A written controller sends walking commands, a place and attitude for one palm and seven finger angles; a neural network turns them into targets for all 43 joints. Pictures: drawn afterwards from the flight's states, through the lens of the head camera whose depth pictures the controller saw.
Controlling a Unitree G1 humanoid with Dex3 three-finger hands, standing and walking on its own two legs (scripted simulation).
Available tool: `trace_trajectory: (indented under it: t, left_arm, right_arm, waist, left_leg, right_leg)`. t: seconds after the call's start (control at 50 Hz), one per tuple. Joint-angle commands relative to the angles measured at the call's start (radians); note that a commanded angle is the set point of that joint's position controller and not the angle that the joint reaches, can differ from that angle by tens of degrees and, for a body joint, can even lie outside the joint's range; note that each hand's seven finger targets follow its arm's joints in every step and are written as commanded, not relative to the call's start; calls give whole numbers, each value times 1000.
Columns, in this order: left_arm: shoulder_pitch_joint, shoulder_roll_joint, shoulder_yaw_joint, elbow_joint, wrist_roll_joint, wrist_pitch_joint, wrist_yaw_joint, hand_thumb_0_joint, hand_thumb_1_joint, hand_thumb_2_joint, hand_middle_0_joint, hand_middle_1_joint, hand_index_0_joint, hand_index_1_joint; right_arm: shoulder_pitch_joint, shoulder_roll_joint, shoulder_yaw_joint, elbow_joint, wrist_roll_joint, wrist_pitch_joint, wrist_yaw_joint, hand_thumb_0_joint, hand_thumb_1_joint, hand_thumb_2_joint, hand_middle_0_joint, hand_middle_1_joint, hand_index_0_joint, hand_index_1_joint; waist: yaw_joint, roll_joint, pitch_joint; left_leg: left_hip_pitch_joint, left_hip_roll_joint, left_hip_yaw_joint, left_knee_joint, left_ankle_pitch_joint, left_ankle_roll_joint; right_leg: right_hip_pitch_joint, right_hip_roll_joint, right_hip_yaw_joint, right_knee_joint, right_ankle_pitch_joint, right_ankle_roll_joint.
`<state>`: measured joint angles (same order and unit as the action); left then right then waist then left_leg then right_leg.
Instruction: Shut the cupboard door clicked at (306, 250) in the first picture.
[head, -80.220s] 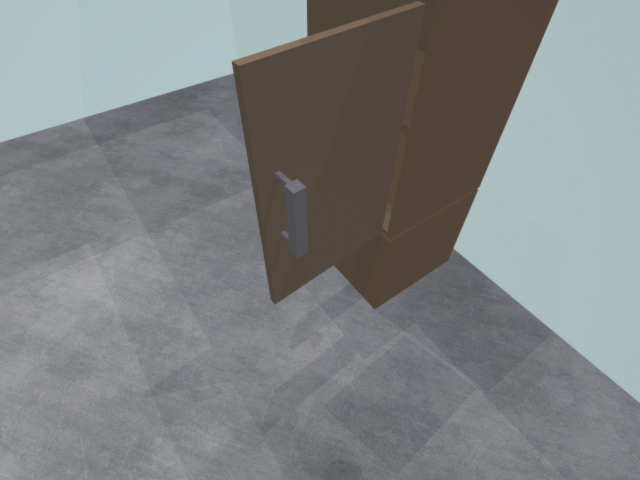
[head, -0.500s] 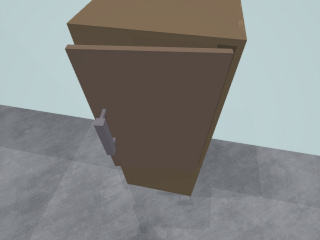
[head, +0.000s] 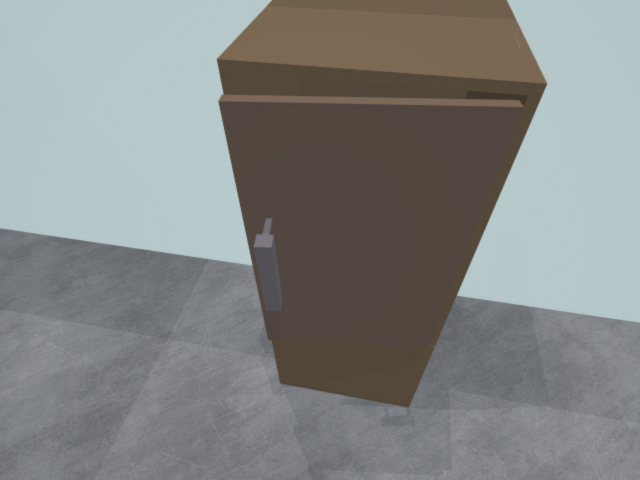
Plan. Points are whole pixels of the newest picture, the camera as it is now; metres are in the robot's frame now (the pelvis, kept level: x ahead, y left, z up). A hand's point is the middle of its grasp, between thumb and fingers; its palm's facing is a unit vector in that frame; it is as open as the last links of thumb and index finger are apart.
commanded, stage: come to a stop and stand still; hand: left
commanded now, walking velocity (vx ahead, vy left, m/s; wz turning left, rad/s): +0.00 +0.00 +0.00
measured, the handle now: (271, 265) +0.46 +0.12 -0.03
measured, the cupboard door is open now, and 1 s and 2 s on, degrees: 8 8 8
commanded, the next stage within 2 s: look again from close up in 1.34 s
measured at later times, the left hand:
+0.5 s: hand out of the picture +0.02 +0.19 -0.17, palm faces -0.01 -0.98 -0.18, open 7.4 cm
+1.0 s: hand out of the picture +0.06 +0.18 -0.17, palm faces +0.00 -0.98 -0.20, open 7.3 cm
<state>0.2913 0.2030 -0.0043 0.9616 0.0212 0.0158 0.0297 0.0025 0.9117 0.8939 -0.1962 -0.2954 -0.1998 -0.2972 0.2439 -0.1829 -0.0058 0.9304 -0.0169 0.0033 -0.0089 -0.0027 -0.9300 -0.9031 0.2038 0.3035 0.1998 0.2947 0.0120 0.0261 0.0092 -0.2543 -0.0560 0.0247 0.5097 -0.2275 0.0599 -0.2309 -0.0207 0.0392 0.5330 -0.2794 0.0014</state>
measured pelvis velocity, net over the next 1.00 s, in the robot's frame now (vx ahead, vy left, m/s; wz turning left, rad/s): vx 0.04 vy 0.00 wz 0.00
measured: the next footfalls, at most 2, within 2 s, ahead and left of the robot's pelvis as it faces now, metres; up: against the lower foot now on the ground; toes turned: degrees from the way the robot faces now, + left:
none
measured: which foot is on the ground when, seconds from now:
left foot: down 0.00-1.00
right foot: down 0.00-1.00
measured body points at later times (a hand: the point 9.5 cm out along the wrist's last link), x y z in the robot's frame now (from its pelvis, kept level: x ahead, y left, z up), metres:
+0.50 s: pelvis +0.03 +0.02 +0.01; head +0.05 +0.03 +0.45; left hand +0.03 +0.25 -0.16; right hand +0.05 -0.21 -0.15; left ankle +0.03 +0.08 -0.73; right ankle +0.01 -0.14 -0.73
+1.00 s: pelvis +0.04 +0.00 +0.01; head +0.06 +0.00 +0.46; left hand +0.06 +0.23 -0.15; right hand +0.08 -0.23 -0.15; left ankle +0.03 +0.08 -0.73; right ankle +0.01 -0.14 -0.73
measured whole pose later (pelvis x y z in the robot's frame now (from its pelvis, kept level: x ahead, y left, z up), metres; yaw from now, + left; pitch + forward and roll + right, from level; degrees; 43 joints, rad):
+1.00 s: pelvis +0.04 +0.00 +0.01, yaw +0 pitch -1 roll +0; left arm 0.25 0.19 -0.02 1.09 0.01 0.00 0.03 0.00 0.91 0.89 -0.20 -0.30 -0.20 -0.30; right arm 0.21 -0.17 0.01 1.10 0.00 -0.03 -0.03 0.01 -0.91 -0.90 0.20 0.30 0.20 0.29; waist 0.01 -0.02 0.04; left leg -0.16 -0.06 0.02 0.41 -0.24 0.06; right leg -0.13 -0.02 0.06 0.43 -0.28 0.02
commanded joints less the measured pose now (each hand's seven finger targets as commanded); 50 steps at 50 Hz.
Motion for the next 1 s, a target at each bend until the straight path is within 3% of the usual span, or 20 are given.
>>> trace_trajectory:
  t: [0.0,0.12,0.14,0.24,0.38,0.5,0.66,0.98]
  left_arm:
    - [37,100,22,-43,2,-14,3,0,900,900,-200,-300,-200,-300]
    - [32,97,16,-10,-1,-16,1,0,900,900,-200,-300,-200,-300]
    - [32,96,13,-3,-2,-16,1,0,900,900,-200,-300,-200,-300]
    - [31,89,6,36,-6,-26,3,0,900,900,-200,-300,-200,-300]
    - [34,81,0,79,-8,-31,8,0,900,900,-200,-300,-200,-300]
    - [33,74,0,99,-9,-28,11,0,900,900,-200,-300,-200,-300]
    - [26,76,1,99,-7,-28,12,0,900,900,-200,-300,-200,-300]
    - [12,88,5,92,-11,-35,12,0,900,900,-200,-300,-200,-300]
  right_arm:
    - [5,-144,-24,-56,-4,-25,-6,0,-900,-900,200,300,200,300]
    - [26,-145,-21,-9,0,-31,-12,0,-900,-900,200,300,200,300]
    - [28,-145,-20,2,1,-31,-12,0,-900,-900,200,300,200,300]
    - [48,-134,-15,44,5,-38,-14,0,-900,-900,200,300,200,300]
    - [50,-122,-11,86,11,-47,-21,0,-900,-900,200,300,200,300]
    - [38,-115,-10,106,11,-49,-26,0,-900,-900,200,300,200,300]
    - [12,-110,-8,112,11,-46,-27,0,-900,-900,200,300,200,300]
    - [9,-107,-2,140,11,-46,-26,0,-900,-900,200,300,200,300]
  waist:
    - [7,4,62]
    - [4,26,36]
    - [3,41,43]
    - [-4,4,21]
    - [-9,-14,2]
    - [-10,-5,4]
    - [-6,-29,33]
    - [-6,-34,7]
  left_leg:
    - [-114,159,-240,-283,-288,17]
    - [-56,165,-256,-297,-234,19]
    - [-45,164,-251,-298,-219,16]
    - [0,157,-217,-266,-98,9]
    - [75,148,-162,-202,145,7]
    - [110,146,-142,-179,242,3]
    - [107,142,-131,-171,242,1]
    - [120,139,-121,-161,259,-9]
  right_leg:
    - [-6,-15,21,-67,-90,-36]
    - [-6,-20,27,-79,-51,-39]
    - [-11,-21,30,-83,-41,-39]
    - [14,-43,52,-119,18,-40]
    - [37,-58,58,-133,115,-26]
    - [37,-62,53,-132,139,-16]
    - [42,-65,61,-146,166,-16]
    - [78,-73,74,-157,224,-26]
